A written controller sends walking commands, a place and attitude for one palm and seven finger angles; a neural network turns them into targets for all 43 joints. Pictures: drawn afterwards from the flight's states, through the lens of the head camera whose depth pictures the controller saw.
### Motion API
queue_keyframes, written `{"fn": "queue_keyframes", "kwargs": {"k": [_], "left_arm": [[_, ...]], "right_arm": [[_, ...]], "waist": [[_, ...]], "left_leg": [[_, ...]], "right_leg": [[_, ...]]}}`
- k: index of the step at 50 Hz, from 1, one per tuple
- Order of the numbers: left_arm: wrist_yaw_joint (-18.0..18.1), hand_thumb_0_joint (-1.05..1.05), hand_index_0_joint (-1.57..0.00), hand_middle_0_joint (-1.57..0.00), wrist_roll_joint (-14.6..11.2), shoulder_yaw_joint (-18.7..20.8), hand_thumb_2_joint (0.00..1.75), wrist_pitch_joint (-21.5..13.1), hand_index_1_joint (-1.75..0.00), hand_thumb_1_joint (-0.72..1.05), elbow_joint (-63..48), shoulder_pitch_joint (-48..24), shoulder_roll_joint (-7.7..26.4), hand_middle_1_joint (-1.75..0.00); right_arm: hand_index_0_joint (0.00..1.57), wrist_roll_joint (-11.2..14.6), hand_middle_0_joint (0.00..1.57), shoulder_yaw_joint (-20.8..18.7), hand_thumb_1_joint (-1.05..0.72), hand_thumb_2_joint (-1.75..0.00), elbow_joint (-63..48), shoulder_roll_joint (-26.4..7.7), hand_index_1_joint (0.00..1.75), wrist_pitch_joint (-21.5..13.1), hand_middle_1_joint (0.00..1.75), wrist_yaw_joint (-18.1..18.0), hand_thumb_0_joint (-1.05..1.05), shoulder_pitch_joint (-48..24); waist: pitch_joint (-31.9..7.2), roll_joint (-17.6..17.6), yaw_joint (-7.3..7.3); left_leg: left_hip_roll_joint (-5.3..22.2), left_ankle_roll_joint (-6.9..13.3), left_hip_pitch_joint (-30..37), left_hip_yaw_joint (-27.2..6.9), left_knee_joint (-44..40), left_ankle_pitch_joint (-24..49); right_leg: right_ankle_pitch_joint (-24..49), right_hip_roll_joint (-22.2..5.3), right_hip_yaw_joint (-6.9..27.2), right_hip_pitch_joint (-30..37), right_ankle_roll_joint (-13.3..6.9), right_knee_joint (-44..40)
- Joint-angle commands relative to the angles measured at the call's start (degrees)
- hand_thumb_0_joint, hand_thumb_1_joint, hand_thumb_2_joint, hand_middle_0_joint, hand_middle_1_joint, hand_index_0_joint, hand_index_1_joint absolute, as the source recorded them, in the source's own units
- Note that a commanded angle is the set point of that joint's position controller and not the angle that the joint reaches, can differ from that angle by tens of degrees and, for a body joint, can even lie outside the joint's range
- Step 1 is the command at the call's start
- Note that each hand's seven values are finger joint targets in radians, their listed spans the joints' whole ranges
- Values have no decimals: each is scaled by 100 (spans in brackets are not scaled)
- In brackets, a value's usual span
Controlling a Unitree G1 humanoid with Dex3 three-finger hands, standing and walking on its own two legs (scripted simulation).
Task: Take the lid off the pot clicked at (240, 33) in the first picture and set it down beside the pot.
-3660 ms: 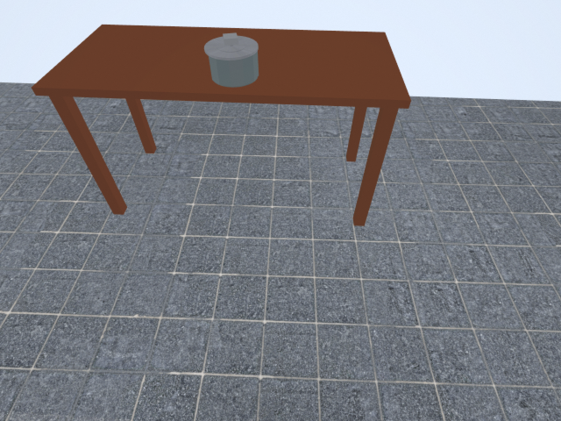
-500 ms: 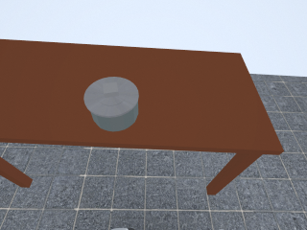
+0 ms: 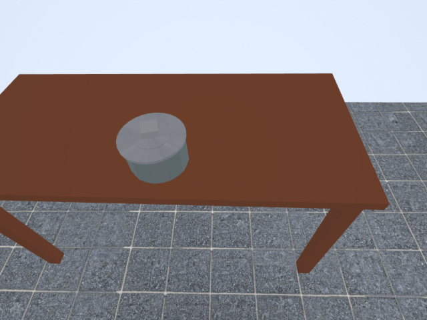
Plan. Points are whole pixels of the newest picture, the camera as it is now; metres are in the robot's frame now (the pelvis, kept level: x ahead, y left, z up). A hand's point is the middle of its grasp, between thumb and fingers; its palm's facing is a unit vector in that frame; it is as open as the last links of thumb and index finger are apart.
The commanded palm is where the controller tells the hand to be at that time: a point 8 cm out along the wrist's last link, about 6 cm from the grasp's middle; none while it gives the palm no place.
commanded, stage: look again from close up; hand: left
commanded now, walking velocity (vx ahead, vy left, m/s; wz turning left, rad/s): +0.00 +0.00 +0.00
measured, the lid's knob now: (149, 129) +0.53 +0.21 +0.02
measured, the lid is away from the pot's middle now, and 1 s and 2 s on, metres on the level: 0.00 0.00 0.00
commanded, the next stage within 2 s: shuffle to correct the standing spot in 1.90 s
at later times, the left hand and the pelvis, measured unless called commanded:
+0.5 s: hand out of the picture +0.07 +0.27 -0.18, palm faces +0.01 -0.97 -0.25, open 7.4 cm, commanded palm none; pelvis -0.01 +0.08 -0.01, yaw +0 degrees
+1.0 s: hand out of the picture -0.03 +0.25 -0.18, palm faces -0.02 -0.97 -0.23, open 7.4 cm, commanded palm none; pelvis -0.02 +0.07 -0.01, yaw -1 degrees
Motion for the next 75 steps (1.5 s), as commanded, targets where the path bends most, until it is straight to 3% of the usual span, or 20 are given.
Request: {"fn": "queue_keyframes", "kwargs": {"k": [1, 2, 3, 4, 5, 6, 7, 8, 9, 10, 12, 15, 22, 29, 33, 38, 45, 50, 57, 75], "left_arm": [[119, 0, -20, -20, 29, 251, 90, -3, -30, 90, -68, 276, 1241, -30], [131, 0, -20, -20, -17, -79, 90, -237, -30, 90, -382, -239, 1571, -30], [149, 0, -20, -20, -69, 32, 90, -111, -30, 90, -627, -408, 1282, -30], [143, 0, -20, -20, -76, -21, 90, -93, -30, 90, -646, -415, 1048, -30], [131, 0, -20, -20, -85, -58, 90, -98, -30, 90, -644, -323, 1052, -30], [137, 0, -20, -20, -83, -31, 90, -93, -30, 90, -625, -122, 944, -30], [125, 0, -20, -20, -60, 21, 90, -76, -30, 90, -665, -174, 1075, -30], [118, 0, -20, -20, -85, -27, 90, -93, -30, 90, -611, -220, 1040, -30], [117, 0, -20, -20, -77, -47, 90, -59, -30, 90, -600, -276, 1081, -30], [121, 0, -20, -20, -62, -30, 90, -38, -30, 90, -641, -275, 1065, -30], [131, 0, -20, -20, -42, -15, 90, -13, -30, 90, -668, -235, 1062, -30], [154, 0, -20, -20, -36, -25, 90, 7, -30, 90, -730, -213, 936, -30], [119, 0, -20, -20, -24, 3, 90, 82, -30, 90, -970, -382, 1067, -30], [108, 0, -20, -20, -21, -10, 90, 84, -30, 90, -963, -312, 1103, -30], [108, 0, -20, -20, -35, -26, 90, 82, -30, 90, -872, -249, 1139, -30], [98, 0, -20, -20, -38, -48, 90, 100, -30, 90, -722, -129, 1140, -30], [79, 0, -20, -20, -26, -85, 90, 73, -30, 90, -502, 26, 1101, -30], [75, 0, -20, -20, -25, -89, 90, 52, -30, 90, -420, 90, 1056, -30], [74, 0, -20, -20, -33, -94, 90, 28, -30, 90, -337, 99, 1021, -30], [63, 0, -20, -20, -58, -91, 90, -37, -30, 90, -294, 66, 922, -30]], "right_arm": [[20, 48, 20, 59, -90, -90, -504, 2, 30, -236, 30, -33, 0, -197], [20, -83, 20, 170, -90, -90, -813, -246, 30, -304, 30, 24, 0, -339], [20, -43, 20, 59, -90, -90, -792, 150, 30, -395, 30, 66, 0, 61], [20, -77, 20, 66, -90, -90, -765, -61, 30, -454, 30, 40, 0, -22], [20, -60, 20, 86, -90, -90, -852, -273, 30, -465, 30, 23, 0, -98], [20, -54, 20, 59, -90, -90, -951, -301, 30, -428, 30, 12, 0, -251], [20, -61, 20, 61, -90, -90, -1058, -305, 30, -391, 30, 4, 0, -234], [20, -68, 20, 65, -90, -90, -1007, -259, 30, -410, 30, -12, 0, -310], [20, -41, 20, 53, -90, -90, -994, -243, 30, -414, 30, -17, 0, -308], [20, -38, 20, 50, -90, -90, -1011, -246, 30, -413, 30, -15, 0, -430], [20, -43, 20, 34, -90, -90, -1017, -340, 30, -425, 30, -32, 0, -406], [20, -37, 20, 16, -90, -90, -1053, -404, 30, -448, 30, -47, 0, -416], [20, -47, 20, 19, -90, -90, -1128, -481, 30, -463, 30, -18, 0, -523], [20, -32, 20, 48, -90, -90, -1017, -501, 30, -466, 30, 2, 0, -477], [20, -18, 20, 60, -90, -90, -895, -508, 30, -474, 30, 0, 0, -392], [20, 0, 20, 83, -90, -90, -743, -505, 30, -457, 30, -6, 0, -309], [20, 18, 20, 106, -90, -90, -554, -409, 30, -435, 30, 16, 0, -202], [20, 30, 20, 115, -90, -90, -469, -334, 30, -448, 30, 11, 0, -114], [20, 31, 20, 129, -90, -90, -369, -233, 30, -445, 30, -1, 0, -48], [20, 29, 20, 168, -90, -90, -129, -41, 30, -447, 30, -22, 0, 114]], "waist": [[-342, -969, 16], [241, 16, -485], [-85, -188, -427], [-243, 205, -306], [-494, 96, -216], [-432, -248, -110], [-360, -772, -169], [-431, -673, -170], [-449, 181, -234], [-244, 393, -162], [-311, 671, -110], [-262, 176, -97], [-286, 412, -70], [-322, 75, -69], [-394, 129, -82], [-231, 262, -89], [76, 6, -113], [-5, 68, -118], [78, -184, -130], [85, -65, -141]], "left_leg": [[0, 74, 196, 10, -1151, 165], [-197, 458, 640, -414, -1357, 970], [92, 369, 851, -126, -1696, 1224], [247, 439, 917, -404, -1819, 1920], [415, 543, 833, -788, -1613, 2468], [460, 540, 716, -645, -1501, 2167], [419, 503, 625, -529, -1412, 1573], [250, 493, 641, -546, -1286, 1864], [248, 485, 791, -601, -1554, 1836], [324, 545, 743, -714, -1577, 2163], [513, 634, 831, -849, -1600, 3068], [567, 656, 770, -969, -1671, 3482], [592, 634, 769, -1110, -2202, 2806], [547, 611, 861, -1047, -2311, 2483], [532, 599, 1017, -971, -2273, 2674], [529, 597, 969, -950, -2388, 2253], [448, 598, 769, -852, -2457, 1294], [452, 594, 816, -784, -2397, 1359], [464, 577, 879, -669, -2275, 1564], [483, 482, 921, -542, -2157, 1805]], "right_leg": [[3685, -1521, 1139, 442, -756, -78], [3673, -1020, 1205, -229, -488, 473], [1889, -946, 761, -808, -272, 606], [1276, -612, 693, -739, -150, 712], [973, -437, 516, -516, -54, 614], [750, -468, 612, -581, -53, 338], [454, -550, 748, -670, -53, 149], [1132, -618, 820, -559, -71, 201], [834, -642, 735, -638, -65, 345], [846, -469, 587, -762, -1, 468], [875, -336, 304, -666, 75, 600], [824, -284, 210, -592, 144, 598], [364, -306, 83, -538, 243, 557], [429, -419, 167, -467, 262, 380], [560, -472, 193, -410, 257, 352], [406, -481, 216, -448, 251, 248], [303, -555, 380, -632, 203, 57], [404, -558, 423, -637, 195, 63], [548, -581, 512, -753, 150, 54], [819, -607, 690, -705, 59, -60]]}}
